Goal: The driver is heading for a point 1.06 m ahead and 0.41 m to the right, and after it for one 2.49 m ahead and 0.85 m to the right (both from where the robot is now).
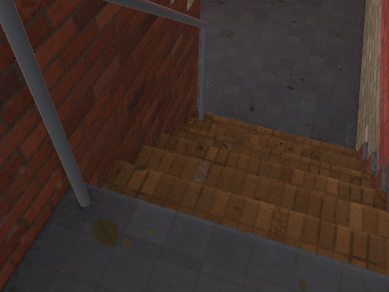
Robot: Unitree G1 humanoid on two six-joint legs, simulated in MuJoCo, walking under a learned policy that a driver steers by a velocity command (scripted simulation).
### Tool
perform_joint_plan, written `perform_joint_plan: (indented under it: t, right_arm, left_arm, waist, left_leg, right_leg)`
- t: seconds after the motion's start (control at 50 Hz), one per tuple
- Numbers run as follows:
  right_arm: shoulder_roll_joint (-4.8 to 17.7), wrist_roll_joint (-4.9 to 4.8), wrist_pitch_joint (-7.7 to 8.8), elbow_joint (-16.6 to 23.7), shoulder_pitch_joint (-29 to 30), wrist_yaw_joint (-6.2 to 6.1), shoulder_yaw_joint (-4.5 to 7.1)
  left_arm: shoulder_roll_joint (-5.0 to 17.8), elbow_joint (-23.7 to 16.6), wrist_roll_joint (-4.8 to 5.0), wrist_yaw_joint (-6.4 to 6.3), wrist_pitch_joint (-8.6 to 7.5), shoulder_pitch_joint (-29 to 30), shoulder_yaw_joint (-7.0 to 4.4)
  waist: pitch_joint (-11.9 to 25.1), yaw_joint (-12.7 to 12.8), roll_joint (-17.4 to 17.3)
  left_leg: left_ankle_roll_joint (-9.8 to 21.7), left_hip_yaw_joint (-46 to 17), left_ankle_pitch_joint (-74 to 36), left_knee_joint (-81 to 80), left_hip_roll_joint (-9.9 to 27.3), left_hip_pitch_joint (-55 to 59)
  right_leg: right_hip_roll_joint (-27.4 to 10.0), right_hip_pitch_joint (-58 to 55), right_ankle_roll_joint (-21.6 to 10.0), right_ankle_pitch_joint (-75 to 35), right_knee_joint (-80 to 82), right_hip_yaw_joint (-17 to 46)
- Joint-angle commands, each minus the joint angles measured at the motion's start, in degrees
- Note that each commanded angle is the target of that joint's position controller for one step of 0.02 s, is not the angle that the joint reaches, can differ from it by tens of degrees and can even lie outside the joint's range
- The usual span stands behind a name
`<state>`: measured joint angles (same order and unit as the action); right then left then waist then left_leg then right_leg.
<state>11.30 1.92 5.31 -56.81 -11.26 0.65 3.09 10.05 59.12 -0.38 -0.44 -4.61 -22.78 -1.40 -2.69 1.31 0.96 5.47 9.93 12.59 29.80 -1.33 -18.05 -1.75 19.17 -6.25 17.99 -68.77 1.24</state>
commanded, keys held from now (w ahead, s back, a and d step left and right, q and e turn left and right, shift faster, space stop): w+e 0.48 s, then e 0.52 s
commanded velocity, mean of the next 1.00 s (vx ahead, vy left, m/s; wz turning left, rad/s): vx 0.34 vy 0.00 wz -0.55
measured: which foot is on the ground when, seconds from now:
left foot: down 0.00-0.42, up 0.44-0.92, down 0.94-1.00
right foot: up 0.00-0.42, down 0.44-0.94, up 0.96-1.00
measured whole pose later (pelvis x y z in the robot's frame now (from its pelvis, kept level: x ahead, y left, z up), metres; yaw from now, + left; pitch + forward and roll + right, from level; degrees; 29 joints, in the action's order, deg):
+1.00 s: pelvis +0.41 -0.02 -0.01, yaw -36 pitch -1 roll -1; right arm 13.3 0.1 0.5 -36.7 -6.1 -1.9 -0.6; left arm 18.1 41.1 -0.7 -2.1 3.1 -17.6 -4.7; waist -4.1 3.2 1.2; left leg 3.2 -0.1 11.2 35.9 -1.5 -24.2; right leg 12.5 18.2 -2.7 33.1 -57.6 9.1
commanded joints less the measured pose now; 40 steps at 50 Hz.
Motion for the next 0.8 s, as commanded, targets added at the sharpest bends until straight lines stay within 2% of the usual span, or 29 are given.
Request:
perform_joint_plan:
  t: [0.02, 0.04, 0.06, 0.12, 0.14, 0.16, 0.18, 0.22, 0.24, 0.26, 0.32, 0.36, 0.38, 0.4, 0.42, 0.44, 0.46, 0.48, 0.5, 0.52, 0.54, 0.56, 0.6, 0.66, 0.72, 0.74, 0.8]
  right_arm:
    - [1.95, -1.01, 1.39, -0.92, -7.14, -0.96, 0.15]
    - [1.96, -1.59, 1.99, -1.18, -8.44, -1.17, 0.10]
    - [2.78, -1.78, 2.35, -1.43, -9.10, -1.28, 0.24]
    - [3.55, -1.53, 2.27, -1.98, -11.81, -1.72, 0.29]
    - [2.84, -1.16, 2.00, -2.10, -13.09, -1.62, -0.02]
    - [2.45, -1.18, 1.77, -2.19, -14.03, -1.63, -0.29]
    - [1.77, -1.07, 1.63, -1.85, -14.34, -1.80, -0.69]
    - [2.65, -1.07, 1.37, -1.91, -15.71, -2.38, -0.87]
    - [3.60, -1.43, 1.36, -2.13, -16.96, -2.98, -0.79]
    - [4.10, -1.51, 1.20, -2.51, -18.16, -3.35, -0.79]
    - [5.72, -1.56, 0.61, -2.80, -19.27, -4.23, -0.56]
    - [7.91, -1.73, -0.13, -2.25, -17.57, -5.19, 0.20]
    - [8.53, -1.36, -0.63, -1.62, -16.05, -5.14, 0.55]
    - [9.10, -1.10, -0.96, -0.50, -14.18, -4.61, 0.89]
    - [10.10, -1.74, -1.23, 0.73, -10.86, -3.72, 1.38]
    - [4.77, -0.97, -0.88, 3.55, -9.66, -2.95, 0.76]
    - [5.21, -1.87, -0.38, 8.91, -10.39, -1.91, 0.79]
    - [6.24, -1.48, 0.59, 9.79, -5.82, -1.65, 0.58]
    - [7.28, -2.11, 1.15, 10.05, -5.09, -1.78, 0.86]
    - [7.21, -1.89, 0.90, 9.80, -5.19, -2.18, 1.07]
    - [6.34, -0.82, -0.29, 9.31, -6.86, -2.34, 0.96]
    - [5.62, -0.16, -1.82, 9.64, -7.50, -2.43, 0.86]
    - [4.48, 0.05, -3.84, 11.24, -6.15, -2.47, 0.62]
    - [4.39, -0.38, -4.69, 14.37, -1.06, -2.44, 0.17]
    - [5.28, -0.78, -5.14, 17.04, 4.23, -2.91, -0.23]
    - [5.72, -0.83, -5.31, 18.52, 6.93, -2.58, -0.42]
    - [6.66, -1.17, -5.36, 20.69, 9.38, -2.37, -0.94]
  left_arm:
    - [0.94, -3.21, -1.29, 0.96, 1.62, -2.71, -0.90]
    - [0.53, -3.07, -1.28, 1.05, 2.38, -3.32, -0.94]
    - [0.43, -3.34, -1.24, 1.11, 2.99, -2.88, -1.04]
    - [1.74, -5.57, -1.10, 1.33, 4.46, 3.59, -1.64]
    - [2.17, -6.65, -1.22, 1.80, 4.51, 6.33, -1.83]
    - [1.98, -7.54, -1.37, 2.36, 4.47, 8.72, -1.85]
    - [1.67, -8.38, -1.06, 2.36, 4.20, 10.90, -1.76]
    - [0.86, -10.09, -1.01, 2.60, 4.02, 15.45, -1.20]
    - [0.76, -11.32, -1.55, 2.48, 4.14, 18.08, -0.98]
    - [0.71, -12.08, -1.69, 2.41, 4.24, 19.58, -0.81]
    - [1.99, -12.51, -1.66, 2.15, 4.31, 18.82, -1.24]
    - [3.04, -11.13, -1.63, 1.75, 4.20, 13.18, -1.79]
    - [4.45, -9.52, -1.41, 1.51, 4.10, 7.67, -2.51]
    - [6.29, -7.58, -1.42, 1.09, 3.84, 1.85, -3.45]
    - [8.40, -6.07, -1.58, 0.53, 3.26, -4.22, -4.82]
    - [13.30, -6.60, -0.61, 0.08, 3.59, -1.38, -6.21]
    - [17.42, -7.61, -0.05, 0.69, 4.02, -1.87, -6.85]
    - [14.35, -7.53, 0.28, 0.04, 4.22, -0.91, -6.24]
    - [10.40, -7.18, 0.15, -0.36, 4.11, 0.92, -5.14]
    - [8.27, -7.54, -0.26, -0.61, 3.55, 3.29, -4.28]
    - [8.47, -8.68, -0.20, -0.89, 2.90, 5.18, -4.10]
    - [9.06, -9.43, -0.28, -1.21, 2.33, 6.14, -3.96]
    - [10.75, -9.59, 0.07, -1.10, 1.48, 4.43, -4.07]
    - [11.41, -10.67, 0.37, -1.14, 2.22, 0.91, -3.99]
    - [11.35, -11.99, 0.72, -1.63, 3.61, -2.45, -3.85]
    - [11.80, -12.80, 0.78, -1.90, 4.40, -3.07, -3.91]
    - [12.88, -15.11, 0.11, -2.16, 5.85, -3.58, -4.24]
  waist:
    - [-0.19, 0.06, -3.87]
    - [-0.08, 0.65, -4.19]
    - [-0.26, 1.24, -4.22]
    - [-2.45, 0.73, -5.25]
    - [-3.01, 0.02, -4.95]
    - [-3.18, -0.53, -5.46]
    - [-3.61, -0.93, -5.38]
    - [-4.52, -1.85, -5.70]
    - [-5.04, -2.55, -5.52]
    - [-5.27, -2.85, -5.30]
    - [-3.02, -1.70, -5.90]
    - [0.18, 1.39, -7.96]
    - [2.66, 4.05, -8.54]
    - [5.46, 6.49, -8.10]
    - [7.36, 11.38, -3.86]
    - [8.53, 7.33, 9.81]
    - [14.40, 4.86, 9.33]
    - [7.52, 5.35, 2.21]
    - [0.27, 2.73, -2.36]
    - [-1.70, -0.76, -7.30]
    - [-1.29, -2.83, -8.09]
    - [-0.39, -3.92, -6.75]
    - [1.49, -4.29, -3.67]
    - [4.54, -2.48, 1.07]
    - [5.92, 0.42, 3.44]
    - [6.12, 1.65, 3.36]
    - [6.06, 2.57, 4.47]
  left_leg:
    - [2.04, -16.73, -7.68, -20.72, 16.76, 7.57]
    - [1.36, -13.94, -12.54, -20.84, 16.28, 8.00]
    - [0.56, -11.32, -16.26, -20.75, 15.84, 8.85]
    - [-2.07, -4.64, -23.80, -20.45, 14.10, 10.72]
    - [-2.65, -2.51, -26.05, -20.20, 13.35, 11.35]
    - [-2.78, -0.60, -28.11, -19.76, 12.80, 12.28]
    - [-3.08, 0.92, -31.38, -19.01, 12.33, 12.42]
    - [-3.04, 2.72, -34.61, -18.11, 12.34, 13.44]
    - [-2.66, 2.52, -36.31, -18.21, 13.38, 15.35]
    - [-2.50, 2.99, -38.54, -17.78, 14.18, 17.50]
    - [-2.79, 5.67, -56.15, -11.43, 15.58, 22.64]
    - [-2.44, 6.42, -66.75, -2.97, 17.01, 24.24]
    - [-1.91, 6.46, -68.06, 4.65, 17.59, 22.64]
    - [-1.20, 5.82, -62.09, 14.71, 17.75, 19.45]
    - [-1.59, 6.68, -46.73, 32.12, 14.74, 12.21]
    - [-3.05, 4.44, 10.37, 52.82, 4.42, -6.85]
    - [-4.68, -8.69, 17.58, 62.59, -2.02, -22.90]
    - [-4.79, -12.84, 13.00, 59.44, 2.44, -29.37]
    - [-5.02, -12.21, 10.45, 54.88, 4.07, -28.48]
    - [-5.73, -12.34, 8.50, 49.67, 5.74, -24.30]
    - [-6.55, -12.26, 8.24, 46.18, 6.42, -19.33]
    - [-7.28, -11.93, 8.22, 43.23, 6.60, -16.04]
    - [-8.17, -10.18, 5.39, 37.51, 5.65, -13.68]
    - [-7.93, -8.51, -1.33, 29.62, 3.84, -13.95]
    - [-7.28, -9.07, -5.39, 23.37, 2.69, -16.55]
    - [-6.97, -9.03, -5.94, 22.45, 2.21, -17.90]
    - [-6.25, -10.94, -3.10, 19.38, 1.77, -19.44]
  right_leg:
    - [-4.27, 10.44, 0.46, -4.72, -0.49, 2.58]
    - [-3.82, 10.66, 0.69, -5.57, -0.22, 2.00]
    - [-3.75, 12.28, 0.81, -6.85, 0.12, 1.53]
    - [-3.14, 18.39, 1.15, -12.58, 2.50, -1.36]
    - [-2.85, 19.32, 1.11, -15.28, 4.70, -2.05]
    - [-2.65, 19.98, 1.00, -17.38, 7.43, -3.18]
    - [-2.07, 19.88, 1.10, -18.96, 10.65, -4.34]
    - [-1.18, 18.50, 1.02, -20.51, 18.95, -6.91]
    - [-0.88, 18.94, 1.17, -19.76, 22.64, -8.15]
    - [-0.33, 18.61, 0.91, -18.99, 25.61, -9.41]
    - [3.54, 12.98, -1.62, -14.24, 29.76, -12.93]
    - [5.96, 6.61, -4.23, -8.53, 29.61, -13.48]
    - [6.74, 0.83, -6.19, -5.83, 29.42, -12.65]
    - [7.54, -5.92, -7.92, -3.12, 32.22, -10.94]
    - [5.94, -15.17, -10.54, -5.22, 41.51, -6.49]
    - [-7.91, -26.51, -13.58, -15.72, 41.52, 13.65]
    - [-17.14, -34.81, -25.08, -15.93, 49.84, 40.04]
    - [-18.51, -30.46, -24.00, -9.25, 53.91, 36.02]
    - [-17.09, -22.13, -20.74, -15.07, 54.58, 30.48]
    - [-13.86, -15.98, -16.99, -25.88, 53.87, 24.39]
    - [-11.04, -11.20, -14.93, -35.21, 52.72, 18.96]
    - [-8.65, -8.30, -13.17, -42.78, 51.63, 14.45]
    - [-4.79, -6.28, -10.71, -55.60, 49.00, 10.05]
    - [-1.47, -7.91, -6.31, -64.18, 45.31, 7.84]
    - [-1.35, -13.00, -3.35, -64.53, 42.37, 10.22]
    - [-1.58, -15.05, -2.74, -64.91, 41.80, 11.78]
    - [-3.40, -18.94, -3.64, -62.15, 39.66, 16.16]
Keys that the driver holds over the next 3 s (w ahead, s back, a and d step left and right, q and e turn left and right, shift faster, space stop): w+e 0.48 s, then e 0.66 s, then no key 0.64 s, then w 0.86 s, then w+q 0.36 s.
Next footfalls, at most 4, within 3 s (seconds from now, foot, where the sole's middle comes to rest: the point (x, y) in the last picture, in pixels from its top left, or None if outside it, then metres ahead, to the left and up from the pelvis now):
0.44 right None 0.34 -0.07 -0.77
0.94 left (208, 264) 0.57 -0.02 -0.77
1.36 right None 0.34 -0.11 -0.77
1.66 left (198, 280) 0.51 0.02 -0.77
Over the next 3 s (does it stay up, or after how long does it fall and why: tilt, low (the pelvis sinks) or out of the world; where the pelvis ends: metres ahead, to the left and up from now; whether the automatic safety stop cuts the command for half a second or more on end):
stays up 0.68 -0.28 -0.08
